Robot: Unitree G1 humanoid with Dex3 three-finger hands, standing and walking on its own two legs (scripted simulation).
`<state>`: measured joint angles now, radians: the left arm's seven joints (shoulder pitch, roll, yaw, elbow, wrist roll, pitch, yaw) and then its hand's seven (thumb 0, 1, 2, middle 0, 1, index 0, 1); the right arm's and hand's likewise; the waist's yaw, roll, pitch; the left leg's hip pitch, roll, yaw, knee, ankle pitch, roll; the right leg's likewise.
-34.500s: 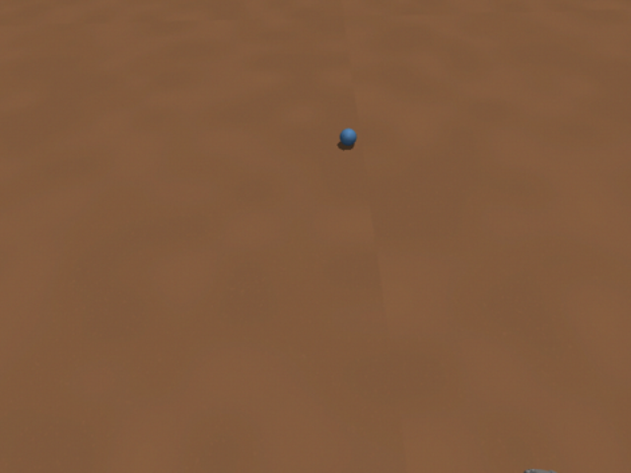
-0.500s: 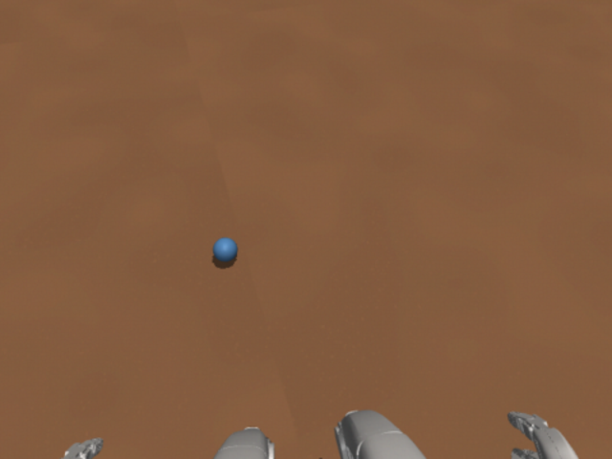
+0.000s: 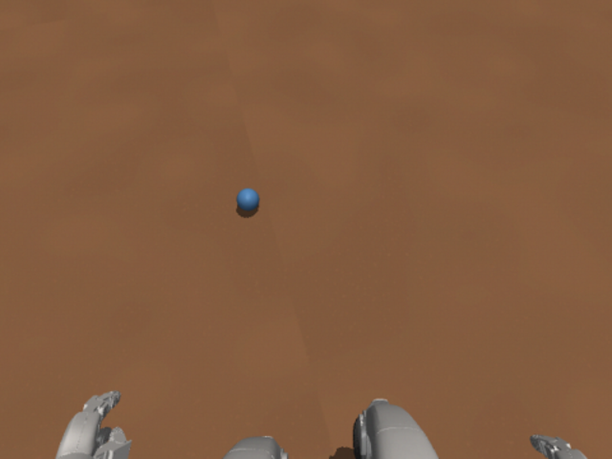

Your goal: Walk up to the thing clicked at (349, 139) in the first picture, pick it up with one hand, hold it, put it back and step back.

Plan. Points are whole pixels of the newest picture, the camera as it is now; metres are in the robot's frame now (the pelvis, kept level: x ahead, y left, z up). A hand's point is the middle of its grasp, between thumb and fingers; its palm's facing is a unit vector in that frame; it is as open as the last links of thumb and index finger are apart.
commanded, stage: step back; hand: left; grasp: from above
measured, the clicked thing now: (248, 199) +0.99 +0.22 -0.70
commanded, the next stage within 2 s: stand in 1.20 s
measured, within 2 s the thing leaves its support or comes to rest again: neither
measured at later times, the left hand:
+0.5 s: hand out of the picture -0.05 +0.27 -0.13, palm faces -0.03 -0.93 -0.38, open 7.4 cm
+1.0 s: hand out of the picture +0.05 +0.25 -0.12, palm faces -0.03 -0.93 -0.37, open 7.3 cm
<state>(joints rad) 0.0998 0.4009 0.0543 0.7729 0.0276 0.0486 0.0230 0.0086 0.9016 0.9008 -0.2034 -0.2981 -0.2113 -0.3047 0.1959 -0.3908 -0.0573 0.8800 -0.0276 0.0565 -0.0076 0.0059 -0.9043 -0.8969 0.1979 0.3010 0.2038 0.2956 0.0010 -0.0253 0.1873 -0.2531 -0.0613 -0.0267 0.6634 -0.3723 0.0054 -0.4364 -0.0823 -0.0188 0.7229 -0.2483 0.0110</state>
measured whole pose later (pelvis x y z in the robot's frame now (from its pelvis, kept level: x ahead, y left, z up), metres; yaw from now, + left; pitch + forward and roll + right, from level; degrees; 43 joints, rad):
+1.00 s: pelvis -0.05 -0.01 +0.02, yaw -1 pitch -1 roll +0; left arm 0.13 0.35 0.03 1.00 0.03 -0.03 -0.01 0.01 0.90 0.90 -0.20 -0.30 -0.21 -0.30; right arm 0.20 -0.38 -0.05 1.02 -0.02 -0.02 0.00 0.01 -0.90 -0.90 0.20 0.30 0.20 0.30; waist 0.01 0.02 0.07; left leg -0.28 0.01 -0.02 0.61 -0.34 0.00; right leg -0.24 -0.04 -0.05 0.60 -0.33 0.00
